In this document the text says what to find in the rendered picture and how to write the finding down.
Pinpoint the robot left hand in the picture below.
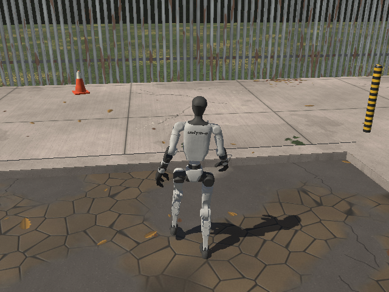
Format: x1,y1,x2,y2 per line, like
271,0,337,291
155,171,169,187

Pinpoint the robot right forearm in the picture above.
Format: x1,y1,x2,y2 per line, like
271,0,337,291
219,148,228,165

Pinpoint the robot right thigh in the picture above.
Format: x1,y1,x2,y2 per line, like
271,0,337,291
200,171,215,220

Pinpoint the robot left upper arm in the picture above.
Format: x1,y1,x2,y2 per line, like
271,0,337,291
167,122,185,156

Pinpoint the robot left forearm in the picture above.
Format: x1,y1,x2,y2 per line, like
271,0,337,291
158,146,173,173

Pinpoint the humanoid robot head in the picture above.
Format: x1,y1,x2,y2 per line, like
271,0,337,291
188,96,208,126

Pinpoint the robot right hand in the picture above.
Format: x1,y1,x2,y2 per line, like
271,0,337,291
215,162,228,172

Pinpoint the robot right upper arm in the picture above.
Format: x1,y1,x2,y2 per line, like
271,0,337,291
210,123,225,156

